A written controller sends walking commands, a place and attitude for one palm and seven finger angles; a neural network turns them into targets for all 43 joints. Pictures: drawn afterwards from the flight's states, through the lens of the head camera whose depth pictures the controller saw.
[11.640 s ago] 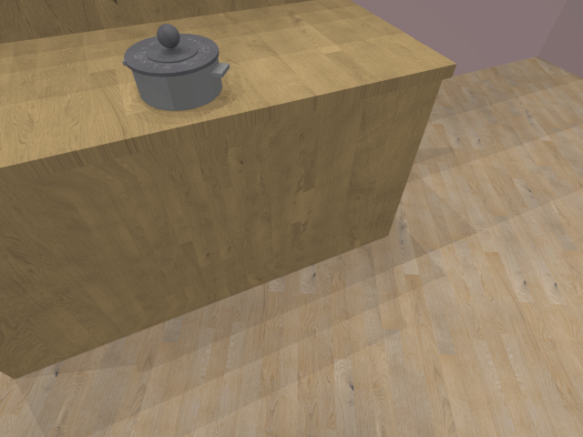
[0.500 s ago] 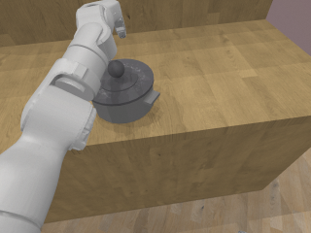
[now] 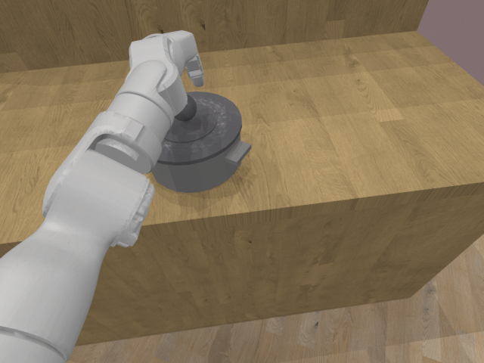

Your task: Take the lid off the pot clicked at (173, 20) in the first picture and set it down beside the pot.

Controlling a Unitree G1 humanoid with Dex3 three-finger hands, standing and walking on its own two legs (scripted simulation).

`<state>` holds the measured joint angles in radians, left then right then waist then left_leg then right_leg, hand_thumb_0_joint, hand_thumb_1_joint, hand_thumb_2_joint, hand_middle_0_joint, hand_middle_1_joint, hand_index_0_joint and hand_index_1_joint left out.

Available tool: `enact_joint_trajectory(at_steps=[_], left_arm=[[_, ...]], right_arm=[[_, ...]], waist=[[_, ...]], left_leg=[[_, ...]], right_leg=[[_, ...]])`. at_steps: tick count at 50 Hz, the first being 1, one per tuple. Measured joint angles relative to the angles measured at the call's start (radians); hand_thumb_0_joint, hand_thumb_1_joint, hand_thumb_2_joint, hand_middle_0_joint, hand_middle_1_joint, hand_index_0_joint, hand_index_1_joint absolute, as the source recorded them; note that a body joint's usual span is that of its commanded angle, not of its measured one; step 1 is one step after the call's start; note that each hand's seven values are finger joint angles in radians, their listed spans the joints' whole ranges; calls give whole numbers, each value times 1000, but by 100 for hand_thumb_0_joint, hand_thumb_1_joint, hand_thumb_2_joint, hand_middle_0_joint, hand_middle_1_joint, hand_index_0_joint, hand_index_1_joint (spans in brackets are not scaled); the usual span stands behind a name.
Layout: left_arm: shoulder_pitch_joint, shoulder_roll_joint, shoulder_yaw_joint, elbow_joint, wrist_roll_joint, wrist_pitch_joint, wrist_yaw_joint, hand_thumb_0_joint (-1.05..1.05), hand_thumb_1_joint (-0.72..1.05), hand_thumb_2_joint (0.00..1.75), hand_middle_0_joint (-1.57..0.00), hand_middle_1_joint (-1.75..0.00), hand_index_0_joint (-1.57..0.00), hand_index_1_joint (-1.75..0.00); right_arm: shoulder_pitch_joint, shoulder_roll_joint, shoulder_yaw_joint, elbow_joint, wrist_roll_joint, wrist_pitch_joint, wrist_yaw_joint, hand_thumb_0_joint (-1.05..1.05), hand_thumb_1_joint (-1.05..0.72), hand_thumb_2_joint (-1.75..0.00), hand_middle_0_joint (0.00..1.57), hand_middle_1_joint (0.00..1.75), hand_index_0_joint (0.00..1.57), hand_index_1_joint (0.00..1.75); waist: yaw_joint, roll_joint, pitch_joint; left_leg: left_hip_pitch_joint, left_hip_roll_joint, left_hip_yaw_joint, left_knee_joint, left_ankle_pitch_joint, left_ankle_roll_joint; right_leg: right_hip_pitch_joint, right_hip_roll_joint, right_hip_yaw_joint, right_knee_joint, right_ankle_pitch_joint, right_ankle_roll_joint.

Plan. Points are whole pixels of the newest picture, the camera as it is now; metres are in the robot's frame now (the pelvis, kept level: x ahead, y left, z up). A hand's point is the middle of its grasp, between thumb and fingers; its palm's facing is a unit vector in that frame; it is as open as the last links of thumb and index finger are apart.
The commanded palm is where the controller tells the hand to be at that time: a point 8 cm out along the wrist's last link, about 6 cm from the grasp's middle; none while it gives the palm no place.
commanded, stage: lower the open fingers around the knob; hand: left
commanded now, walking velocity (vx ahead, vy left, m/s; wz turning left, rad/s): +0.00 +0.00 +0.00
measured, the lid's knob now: (183, 107) +0.52 +0.09 +0.16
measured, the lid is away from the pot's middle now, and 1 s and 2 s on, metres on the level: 0.00 0.00 0.01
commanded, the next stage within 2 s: close the fingers and squeeze the knob in 0.76 s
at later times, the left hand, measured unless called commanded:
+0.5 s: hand (184, 102) +0.48 +0.08 +0.19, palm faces -0.36 -0.10 -0.93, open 10.0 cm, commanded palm +0.49 +0.08 +0.24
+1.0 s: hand (183, 108) +0.49 +0.08 +0.18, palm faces -0.38 -0.11 -0.92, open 10.1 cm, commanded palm +0.50 +0.09 +0.23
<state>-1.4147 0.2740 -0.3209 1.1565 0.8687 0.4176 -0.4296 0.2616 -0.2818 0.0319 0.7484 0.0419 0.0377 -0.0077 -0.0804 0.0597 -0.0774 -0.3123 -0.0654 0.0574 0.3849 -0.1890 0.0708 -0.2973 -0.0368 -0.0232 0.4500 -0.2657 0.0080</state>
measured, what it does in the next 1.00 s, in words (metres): stands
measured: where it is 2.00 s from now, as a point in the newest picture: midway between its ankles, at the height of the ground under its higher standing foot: outside the picture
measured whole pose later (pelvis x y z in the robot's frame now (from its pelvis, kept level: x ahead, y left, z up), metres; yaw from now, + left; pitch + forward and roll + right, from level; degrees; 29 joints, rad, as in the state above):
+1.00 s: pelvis +0.01 -0.01 +0.00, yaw +0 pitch +8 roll +1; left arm -1.38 0.28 -0.33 1.23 0.86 0.39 -0.39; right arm 0.25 -0.28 0.03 0.77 0.05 0.04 -0.03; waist -0.10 0.05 -0.08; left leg -0.35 -0.05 0.05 0.41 -0.21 0.06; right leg -0.33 -0.03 -0.03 0.46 -0.28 0.00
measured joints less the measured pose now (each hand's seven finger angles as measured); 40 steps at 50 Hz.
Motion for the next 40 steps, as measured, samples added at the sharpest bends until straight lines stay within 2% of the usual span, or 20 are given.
enact_joint_trajectory(at_steps=[3,18,23,27,33,40], left_arm=[[11,-1,-7,-9,5,-15,1,0,-40,174,-90,-8,-90,-8],[-7,-22,-41,63,4,0,31,0,-40,174,-88,-7,-90,-8],[-19,-14,-27,105,-2,9,31,0,-40,174,-86,-7,-90,-8],[6,-6,-35,83,0,-5,25,0,-40,174,-86,-7,-90,-8],[60,5,-8,40,-4,-43,35,0,-40,174,-86,-7,-90,-8],[64,2,5,44,-12,-36,47,0,-40,174,-87,-7,-90,-8]], right_arm=[[-3,1,-3,1,-1,-8,-3,1,-90,-90,20,30,20,30],[-9,3,3,20,3,3,-14,1,-90,-90,20,30,20,30],[-2,3,9,31,3,8,-19,1,-90,-90,20,30,20,30],[18,-1,-1,32,-1,5,-20,1,-90,-90,20,30,20,30],[41,-8,-13,35,-3,2,-19,1,-90,-90,20,30,20,30],[24,-2,-8,32,2,3,-19,1,-90,-90,20,30,20,30]], waist=[[1,0,-3],[-9,-2,2],[-24,-8,4],[-30,-10,0],[-27,-3,-11],[-23,-3,-3]], left_leg=[[-2,0,-2,4,-1,-1],[-17,2,-8,14,-2,-6],[-27,7,-5,18,-5,-7],[-35,9,-4,22,-9,-9],[-25,11,1,21,-18,-9],[-18,13,0,20,-20,-9]], right_leg=[[-1,0,-2,4,-2,0],[-16,2,-7,16,-6,-6],[-27,7,-4,18,-6,-8],[-33,9,-3,17,-7,-9],[-23,12,3,13,-12,-9],[-14,14,2,7,-12,-10]])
